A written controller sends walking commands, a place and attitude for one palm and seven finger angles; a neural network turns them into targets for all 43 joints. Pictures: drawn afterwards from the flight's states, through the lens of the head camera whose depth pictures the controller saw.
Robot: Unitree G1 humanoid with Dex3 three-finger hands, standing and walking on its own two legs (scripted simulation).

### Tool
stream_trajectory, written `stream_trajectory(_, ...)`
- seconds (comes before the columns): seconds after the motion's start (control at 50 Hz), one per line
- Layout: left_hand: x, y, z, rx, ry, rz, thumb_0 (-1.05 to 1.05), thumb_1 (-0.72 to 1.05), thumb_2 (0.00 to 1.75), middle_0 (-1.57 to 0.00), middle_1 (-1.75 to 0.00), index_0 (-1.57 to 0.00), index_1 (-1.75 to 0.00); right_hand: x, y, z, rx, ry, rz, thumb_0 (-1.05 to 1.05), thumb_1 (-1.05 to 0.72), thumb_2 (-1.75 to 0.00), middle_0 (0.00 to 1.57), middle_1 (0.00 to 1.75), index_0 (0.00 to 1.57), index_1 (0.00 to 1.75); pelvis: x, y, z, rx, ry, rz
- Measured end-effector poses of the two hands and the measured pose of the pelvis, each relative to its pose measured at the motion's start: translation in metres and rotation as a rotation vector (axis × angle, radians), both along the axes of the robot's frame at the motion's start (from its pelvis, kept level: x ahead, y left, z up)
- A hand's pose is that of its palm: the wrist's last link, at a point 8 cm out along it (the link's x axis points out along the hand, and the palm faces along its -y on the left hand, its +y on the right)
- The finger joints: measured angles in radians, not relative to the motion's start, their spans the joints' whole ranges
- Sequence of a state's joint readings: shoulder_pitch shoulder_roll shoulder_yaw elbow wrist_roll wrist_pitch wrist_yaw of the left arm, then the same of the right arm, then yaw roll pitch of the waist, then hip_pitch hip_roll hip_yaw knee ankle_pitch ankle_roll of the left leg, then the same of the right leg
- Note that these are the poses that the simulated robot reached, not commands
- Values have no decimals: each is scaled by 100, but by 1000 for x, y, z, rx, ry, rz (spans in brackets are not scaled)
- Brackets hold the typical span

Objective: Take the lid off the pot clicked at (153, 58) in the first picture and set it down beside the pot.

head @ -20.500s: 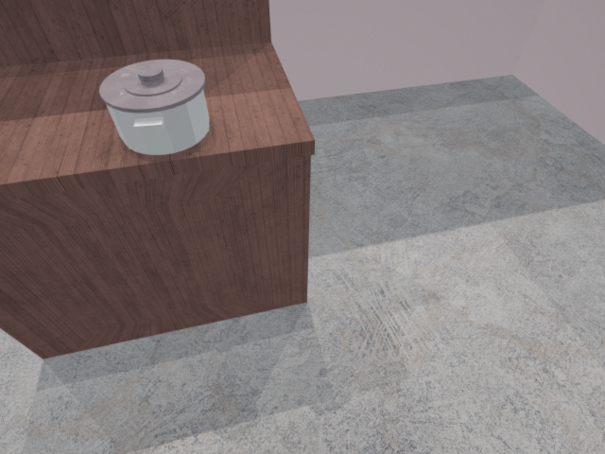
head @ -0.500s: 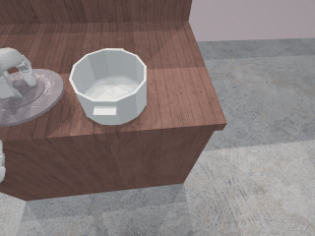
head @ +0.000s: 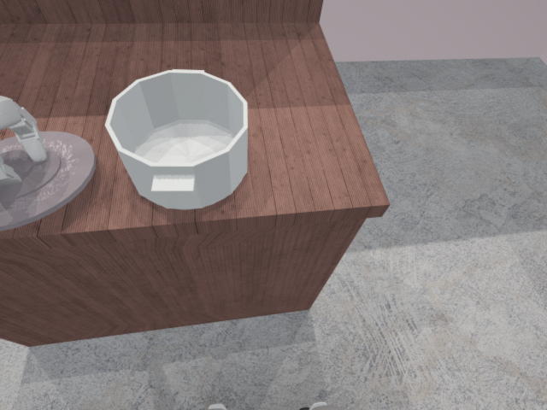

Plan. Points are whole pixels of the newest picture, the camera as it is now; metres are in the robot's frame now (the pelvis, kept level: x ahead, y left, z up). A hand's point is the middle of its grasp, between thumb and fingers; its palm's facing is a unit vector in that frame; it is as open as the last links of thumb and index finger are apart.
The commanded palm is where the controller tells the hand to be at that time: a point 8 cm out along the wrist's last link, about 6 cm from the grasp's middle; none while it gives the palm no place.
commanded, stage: lower the lid onto the table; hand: left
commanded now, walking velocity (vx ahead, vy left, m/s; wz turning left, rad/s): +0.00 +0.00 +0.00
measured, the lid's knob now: (11, 164) +0.46 +0.36 +0.06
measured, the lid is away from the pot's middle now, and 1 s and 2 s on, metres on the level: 0.24 0.25 0.25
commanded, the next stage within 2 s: open the fingers wide in 0.20 s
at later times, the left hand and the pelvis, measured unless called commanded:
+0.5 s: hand (5, 166) +0.45 +0.35 +0.08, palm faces -0.43 -0.11 -0.90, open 7.4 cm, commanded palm +0.47 +0.35 +0.14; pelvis -0.01 +0.01 -0.01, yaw +0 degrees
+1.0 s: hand (4, 166) +0.44 +0.35 +0.08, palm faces -0.44 -0.12 -0.89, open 8.7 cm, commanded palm +0.47 +0.35 +0.14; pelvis +0.00 +0.00 -0.01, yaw +0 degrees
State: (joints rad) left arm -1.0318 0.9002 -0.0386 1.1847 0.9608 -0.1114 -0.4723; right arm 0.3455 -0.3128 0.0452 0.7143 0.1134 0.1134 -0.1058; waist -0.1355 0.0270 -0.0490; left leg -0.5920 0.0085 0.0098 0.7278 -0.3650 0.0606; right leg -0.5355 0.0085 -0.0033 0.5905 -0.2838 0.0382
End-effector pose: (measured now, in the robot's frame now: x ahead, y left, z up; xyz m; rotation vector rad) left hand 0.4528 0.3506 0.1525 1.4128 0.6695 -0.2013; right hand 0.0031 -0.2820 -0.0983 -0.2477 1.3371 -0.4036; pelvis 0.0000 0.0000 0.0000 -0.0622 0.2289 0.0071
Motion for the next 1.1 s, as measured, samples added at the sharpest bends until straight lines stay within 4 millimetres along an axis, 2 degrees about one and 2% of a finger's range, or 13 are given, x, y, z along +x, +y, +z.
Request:
stream_trajectory(0.3, 10, 1, -9, 15, 4, -12, 2, 19, 74, -62, -97, -73, -104, -11, 15, -11, 14, 31, -17, 1, -90, -90, 20, 30, 20, 30, -4, 8, -9, -9, 41, -5)
stream_trajectory(0.42, 2, -2, -16, 32, -69, -96, 1, 20, 73, -61, -97, -72, -104, -9, 21, -14, 44, 45, -26, 1, -90, -90, 20, 30, 20, 30, -5, 10, -9, -6, 48, -15)
stream_trajectory(0.5, -3, 0, -15, 21, -108, -92, 1, 22, 73, -59, -98, -70, -104, -3, 24, -14, 56, 47, -12, 1, -90, -90, 20, 30, 20, 30, -7, 9, -8, -6, 45, -6)
stream_trajectory(0.76, -8, 1, -15, 31, -94, -65, 0, 27, 73, -55, -97, -63, -102, 19, 14, -8, 34, -13, 20, 1, -90, -90, 20, 30, 20, 30, -7, 5, -5, -3, 33, 1)
stream_trajectory(1.1, 0, -2, -13, 40, -94, -59, 0, 12, 70, -45, -91, -46, -91, 10, 7, -11, 37, 39, -5, 1, -90, -90, 20, 30, 20, 30, -1, -1, -6, 0, 47, -4)
